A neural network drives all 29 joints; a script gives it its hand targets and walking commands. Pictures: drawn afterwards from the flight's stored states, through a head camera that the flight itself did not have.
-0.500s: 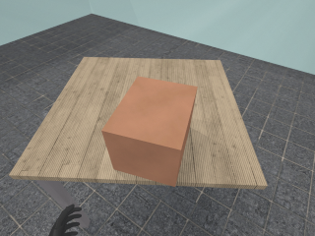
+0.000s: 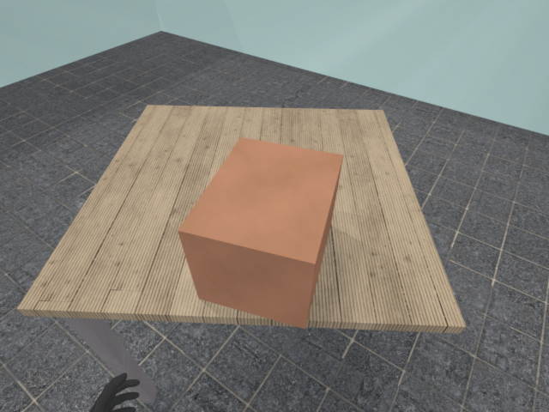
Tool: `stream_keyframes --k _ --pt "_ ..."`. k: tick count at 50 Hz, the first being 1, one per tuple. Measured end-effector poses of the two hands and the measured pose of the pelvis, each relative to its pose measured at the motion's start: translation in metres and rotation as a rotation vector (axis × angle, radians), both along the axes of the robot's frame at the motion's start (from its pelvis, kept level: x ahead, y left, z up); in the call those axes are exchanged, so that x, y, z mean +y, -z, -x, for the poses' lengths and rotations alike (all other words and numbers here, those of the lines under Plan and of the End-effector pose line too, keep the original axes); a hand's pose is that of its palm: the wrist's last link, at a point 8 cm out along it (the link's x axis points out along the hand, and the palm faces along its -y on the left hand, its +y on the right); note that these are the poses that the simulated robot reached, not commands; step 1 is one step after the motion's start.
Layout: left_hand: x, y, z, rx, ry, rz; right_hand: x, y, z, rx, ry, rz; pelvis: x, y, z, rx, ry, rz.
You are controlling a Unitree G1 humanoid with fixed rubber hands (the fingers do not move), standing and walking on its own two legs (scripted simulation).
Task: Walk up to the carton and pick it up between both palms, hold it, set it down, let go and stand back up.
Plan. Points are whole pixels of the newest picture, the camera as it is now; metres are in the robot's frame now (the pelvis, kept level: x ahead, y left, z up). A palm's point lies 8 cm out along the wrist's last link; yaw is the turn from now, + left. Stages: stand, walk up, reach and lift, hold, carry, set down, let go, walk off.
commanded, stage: stand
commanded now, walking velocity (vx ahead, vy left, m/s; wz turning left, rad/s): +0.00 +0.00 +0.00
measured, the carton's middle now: (270, 227) +0.45 +0.01 +0.01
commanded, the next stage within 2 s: none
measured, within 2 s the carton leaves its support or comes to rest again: neither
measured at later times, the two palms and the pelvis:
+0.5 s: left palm out of the picture +0.14 +0.27 -0.09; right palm out of the picture +0.06 -0.26 -0.11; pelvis +0.00 +0.00 +0.00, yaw +0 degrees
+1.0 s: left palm out of the picture +0.11 +0.27 -0.10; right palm out of the picture +0.03 -0.26 -0.12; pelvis -0.02 +0.00 +0.00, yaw +0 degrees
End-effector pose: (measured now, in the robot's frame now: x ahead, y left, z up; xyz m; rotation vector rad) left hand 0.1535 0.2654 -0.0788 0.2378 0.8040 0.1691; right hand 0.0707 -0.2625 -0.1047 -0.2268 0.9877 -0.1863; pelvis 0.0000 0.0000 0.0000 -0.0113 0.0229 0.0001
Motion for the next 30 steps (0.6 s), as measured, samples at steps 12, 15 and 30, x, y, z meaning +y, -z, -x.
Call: stream_keyframes --k 12,15,30 --pt "0.001 0.003 0.006 0.020 -0.008 0.000 0.000 0.003 0.006 0.015 0.009 -0.001 0.000 0.000 0.001 -0.001 0.000 0.000" --pt "0.002 0.004 0.008 0.026 -0.009 0.000 0.000 0.004 0.008 0.021 0.011 -0.002 0.000 0.000 0.002 -0.002 0.000 0.000" --pt "0.004 0.010 0.022 0.063 -0.022 0.000 0.001 0.008 0.020 0.046 0.021 -0.006 0.001 0.000 0.006 -0.009 0.000 0.001"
